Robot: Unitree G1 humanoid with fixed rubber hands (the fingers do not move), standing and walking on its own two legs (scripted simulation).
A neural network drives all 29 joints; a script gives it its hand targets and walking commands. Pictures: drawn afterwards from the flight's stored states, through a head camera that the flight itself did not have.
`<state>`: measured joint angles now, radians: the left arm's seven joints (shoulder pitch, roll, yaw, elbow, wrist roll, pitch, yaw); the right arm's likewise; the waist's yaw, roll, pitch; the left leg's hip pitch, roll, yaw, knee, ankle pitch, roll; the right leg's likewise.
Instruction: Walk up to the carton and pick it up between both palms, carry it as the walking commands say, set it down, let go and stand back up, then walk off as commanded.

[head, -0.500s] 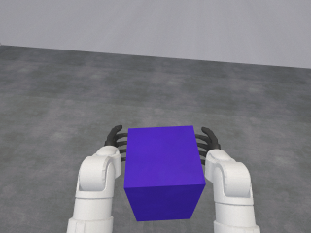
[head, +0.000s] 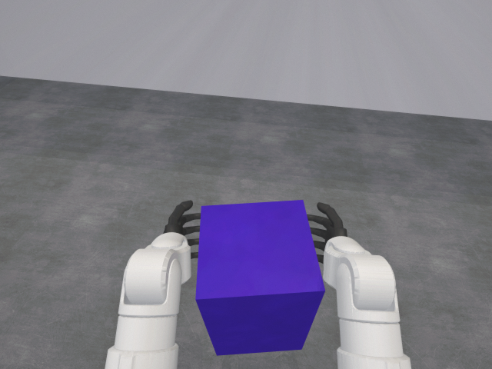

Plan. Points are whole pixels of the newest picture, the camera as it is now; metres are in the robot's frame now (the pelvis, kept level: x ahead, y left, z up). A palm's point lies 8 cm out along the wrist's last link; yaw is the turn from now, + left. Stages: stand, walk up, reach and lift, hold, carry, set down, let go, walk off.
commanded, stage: carry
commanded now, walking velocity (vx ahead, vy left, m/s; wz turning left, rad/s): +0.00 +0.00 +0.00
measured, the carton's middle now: (256, 284) +0.28 +0.00 +0.02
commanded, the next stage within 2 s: none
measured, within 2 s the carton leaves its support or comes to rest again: neither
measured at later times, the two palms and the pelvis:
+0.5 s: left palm (154, 273) +0.24 +0.14 +0.10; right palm (329, 275) +0.25 -0.10 +0.10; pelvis -0.05 +0.01 +0.00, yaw +1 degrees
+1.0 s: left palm (150, 286) +0.23 +0.14 +0.10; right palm (331, 289) +0.23 -0.10 +0.10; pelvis -0.07 +0.01 +0.00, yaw +1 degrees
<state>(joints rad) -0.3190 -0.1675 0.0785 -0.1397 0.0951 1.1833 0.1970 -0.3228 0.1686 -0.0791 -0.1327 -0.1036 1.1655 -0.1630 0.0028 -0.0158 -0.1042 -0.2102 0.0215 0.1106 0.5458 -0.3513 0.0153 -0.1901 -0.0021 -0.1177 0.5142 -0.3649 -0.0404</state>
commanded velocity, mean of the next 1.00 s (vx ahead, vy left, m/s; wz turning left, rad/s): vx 0.00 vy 0.00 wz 0.00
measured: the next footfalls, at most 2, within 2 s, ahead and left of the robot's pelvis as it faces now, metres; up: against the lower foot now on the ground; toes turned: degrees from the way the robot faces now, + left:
none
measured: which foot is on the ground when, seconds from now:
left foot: down 0.00-1.00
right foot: down 0.00-1.00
